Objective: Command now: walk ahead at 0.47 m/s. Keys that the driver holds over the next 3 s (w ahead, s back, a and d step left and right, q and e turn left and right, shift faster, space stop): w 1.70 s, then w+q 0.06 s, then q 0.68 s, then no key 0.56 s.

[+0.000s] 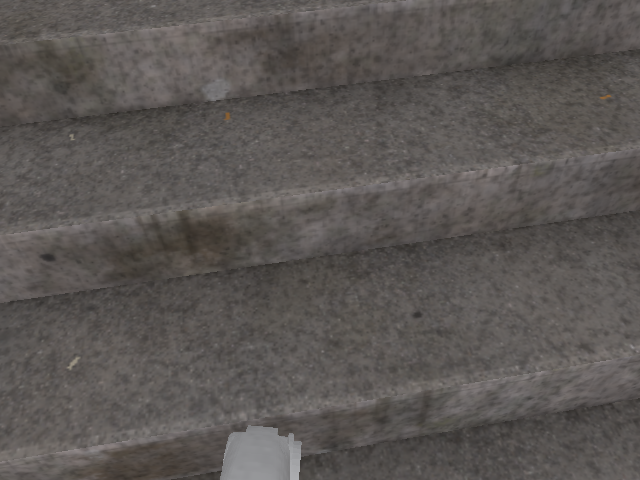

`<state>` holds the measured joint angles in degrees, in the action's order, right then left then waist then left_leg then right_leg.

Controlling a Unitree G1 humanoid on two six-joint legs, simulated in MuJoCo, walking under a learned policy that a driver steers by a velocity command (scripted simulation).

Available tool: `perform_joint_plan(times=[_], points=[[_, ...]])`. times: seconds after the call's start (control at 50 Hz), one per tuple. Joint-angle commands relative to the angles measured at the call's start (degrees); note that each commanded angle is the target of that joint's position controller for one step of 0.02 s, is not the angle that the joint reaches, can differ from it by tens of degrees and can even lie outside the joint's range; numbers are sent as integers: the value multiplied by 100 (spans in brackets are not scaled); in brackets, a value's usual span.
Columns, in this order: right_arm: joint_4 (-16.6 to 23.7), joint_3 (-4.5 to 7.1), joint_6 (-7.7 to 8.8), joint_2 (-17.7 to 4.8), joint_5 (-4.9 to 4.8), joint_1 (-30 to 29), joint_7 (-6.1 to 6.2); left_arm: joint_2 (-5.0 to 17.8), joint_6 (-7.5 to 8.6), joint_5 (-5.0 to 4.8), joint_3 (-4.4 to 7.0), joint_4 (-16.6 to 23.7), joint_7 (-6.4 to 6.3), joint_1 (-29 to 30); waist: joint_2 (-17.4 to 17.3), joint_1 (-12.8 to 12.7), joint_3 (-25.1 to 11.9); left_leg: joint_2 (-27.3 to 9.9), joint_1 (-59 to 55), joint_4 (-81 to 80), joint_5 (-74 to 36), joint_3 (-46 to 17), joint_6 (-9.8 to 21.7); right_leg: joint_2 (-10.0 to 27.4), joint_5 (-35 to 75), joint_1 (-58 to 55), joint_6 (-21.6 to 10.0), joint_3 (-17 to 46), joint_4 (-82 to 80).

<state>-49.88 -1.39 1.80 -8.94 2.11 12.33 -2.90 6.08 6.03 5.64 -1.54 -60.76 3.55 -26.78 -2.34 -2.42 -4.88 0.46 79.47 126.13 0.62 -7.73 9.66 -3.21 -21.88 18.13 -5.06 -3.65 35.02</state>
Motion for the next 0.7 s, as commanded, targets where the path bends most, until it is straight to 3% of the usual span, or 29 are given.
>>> perform_joint_plan(times=[0.02, 0.08, 0.1, 0.12, 0.14, 0.16, 0.18, 0.2, 0.22, 0.24, 0.26, 0.28, 0.3, 0.34, 0.36, 0.38, 0.42, 0.44, 0.46, 0.48, 0.5, 0.52, 0.54, 0.58, 0.6, 0.62, 0.66, 0.68, 0.7], points=[[638, -109, 107, -243, 29, -1091, -34, 440, 48, 265, -42, -246, 119, -758, 554, -164, 796, -228, 2727, 15, -13, -163, 310, 1826, -14, -2028, -1194, 2415, -1802], [1089, -141, -89, -335, -13, -2034, 12, 412, 56, 332, -133, -397, 268, -625, 655, -78, 730, -895, 1899, -1475, -235, 628, 134, 1852, 145, -1184, -1134, 1899, -2494], [1633, -180, -77, 229, -98, -2527, 168, 704, 202, -808, 152, -232, -331, -530, 488, -111, 970, -627, -232, -1931, 1517, 1696, -331, 1602, 434, -183, -772, 1318, -3613], [1744, -211, -129, 182, -198, -2518, 233, 803, 231, -883, 161, -355, -549, -585, 735, -115, 1282, -792, -1117, -2742, 1944, 1610, -372, 1486, 1193, 156, -750, 1183, -4004], [1644, -232, -151, 349, -328, -2067, 239, 745, 177, -877, 157, -321, -682, -510, 786, 55, 1087, -754, -2246, -3780, 2240, 1675, -258, 1452, 2315, 0, -673, 594, -4004], [1738, -363, -380, 129, 31, -2845, -181, 630, 107, 18, -158, -164, 175, 124, 1044, 459, 132, -358, -3005, -3705, 1645, 1272, -74, 1946, 3642, 722, -1086, 778, -3515], [1238, -97, -330, 238, -213, -801, 113, 1134, 70, -726, 320, -77, -408, -147, 908, 659, 161, -135, -3473, -4529, 3068, 2225, 70, 1477, 6223, -1163, -709, -315, -3005], [1706, -213, -371, -297, -23, -2310, -408, 1437, 148, 3, 64, -80, 405, 45, 1692, 791, 4, 352, -3353, -4562, 2638, 1754, -214, 2355, 8769, -587, -1445, 760, -2825], [1584, 30, -224, -638, -114, -1559, -452, 2019, 177, -219, 371, 135, 513, 646, 1259, 1149, 29, 457, -3156, -6198, 2307, 1917, -215, 2184, 9823, -2223, -1221, 297, -1907], [736, 111, -66, -371, -203, 626, 52, 1745, 162, -670, 507, 22, -149, 2, 1449, 1444, -1094, 657, -5219, -6028, 3297, 1811, 67, 1749, 10945, -2313, -595, -213, -159], [343, 320, 24, -968, -115, 2048, 306, 1311, 183, -884, 452, 225, -264, -187, 321, 1654, -1615, -638, -7122, -6865, 3675, -862, 532, 1139, 8672, -190, -100, 96, 1991], [-24, 510, -39, -1472, -126, 2256, 517, 889, 194, -679, 451, 483, -155, 440, -1141, 1623, -1509, -1268, -7472, -9754, 4261, -3776, 956, -119, 2644, 1272, 42, 460, 3899], [-45, 557, 19, -1493, -163, 1487, 637, 581, 240, -341, 452, 925, -87, 684, -1339, 1041, -942, -1539, -7127, -10520, 3914, -4706, 861, -233, 1426, 2302, -41, 1323, 6180], [-349, 446, 160, -631, -76, 838, 490, 60, 193, -278, 308, 1604, -65, 1592, 49, 589, 129, -1356, -6081, -9857, 3646, -2905, 451, 56, 1977, 3431, -346, 1224, 7197], [-473, 272, 278, -231, 76, 771, 74, 199, -25, -518, 204, 1133, 109, 1424, -636, 703, 560, -1372, -5333, -9612, 2848, -2368, 673, -51, 2447, 4121, -870, 2238, 7695], [-671, 124, 258, 160, 163, 598, -98, 294, -84, -482, 207, 1262, 113, 1400, -6, 367, 394, -1397, -5265, -9909, 2280, -2201, 425, -84, 2580, 4172, -1164, 2351, 8006], [-933, 21, 284, 232, 129, 413, -217, 267, -207, -301, 109, 1298, 106, 1363, 316, -83, 345, -1272, -5422, -10200, 2059, -1620, 245, -100, 2416, 5178, -1442, 2262, 8367], [-1224, 243, 522, 37, -250, 883, 127, -406, -241, -161, 13, 1679, -220, 1398, 195, -277, 517, -879, -5708, -10217, 1995, -607, -226, -67, 1650, 4885, -700, 1563, 8302], [-1022, 73, 411, 62, 233, 142, -190, 589, -326, -520, 101, 1440, 18, 1600, 392, -280, 72, -994, -5385, -10414, 1637, -498, -135, 80, 2555, 5360, -1217, 1746, 8170], [-1154, 184, 609, -28, -248, 807, 172, -150, -330, -311, 29, 1799, -245, 1713, 462, -271, 771, -920, -5334, -10480, 1371, -141, -223, 67, 2015, 4982, -320, 1139, 7763], [-986, 56, 531, -71, 379, 236, -138, 676, -345, -548, 72, 1635, 22, 2003, 171, -255, 12, -682, -5088, -10593, 1232, 168, -274, 163, 2611, 5217, -940, 1132, 7934], [-1243, 152, 696, -110, -208, 1317, 218, -183, -339, -420, 44, 1929, -329, 2203, 228, 86, 802, -1023, -5622, -10846, 732, -149, 105, 57, 1588, 5499, -182, 432, 8721], [-1423, -38, 509, 211, 508, 1684, -83, 340, -383, -467, -75, 1907, -27, 2784, -480, 209, 101, -907, -6398, -10696, 1111, -104, -15, 226, 1569, 6625, -987, 917, 9236], [-1757, -125, 345, 311, 769, 2504, -164, 230, -286, -447, -145, 2024, -8, 3215, -78, 397, 704, -1181, -7483, -10794, 1245, -444, 103, 219, 1144, 8175, -1349, 1151, 9385], [-1387, 92, 576, -262, -341, 1956, 177, -526, -260, -440, -214, 2659, -322, 3692, 192, 146, 1502, -1111, -6617, -11379, 1136, -88, -107, 384, 244, 7346, -507, 181, 8831], [-1400, 2, 646, -137, -440, 2025, 322, -447, -265, -453, -314, 2965, -382, 4193, 616, 230, 1591, -904, -5948, -11808, 1133, 41, -336, 599, 265, 6554, -219, -204, 7720], [-1331, 85, 617, -258, -484, 2287, 606, -173, -427, -556, -279, 3137, -338, 3956, 316, 324, 1158, -1073, -6177, -12702, -174, 223, -101, 877, 653, 5013, -38, -448, 6000], [-1385, 162, 538, -300, -504, 2533, 659, -84, -538, -579, -259, 3215, -331, 4024, -207, 578, 938, -1064, -6756, -12963, -1213, 454, 57, 859, 241, 4349, -119, -638, 5135], [-1248, 143, 568, -313, -500, 2255, 666, -229, -539, -610, -250, 3017, -343, 3585, -101, 376, 501, -975, -7038, -12535, -3931, 924, 16, 517, 210, 3175, -357, -962, 4351]])
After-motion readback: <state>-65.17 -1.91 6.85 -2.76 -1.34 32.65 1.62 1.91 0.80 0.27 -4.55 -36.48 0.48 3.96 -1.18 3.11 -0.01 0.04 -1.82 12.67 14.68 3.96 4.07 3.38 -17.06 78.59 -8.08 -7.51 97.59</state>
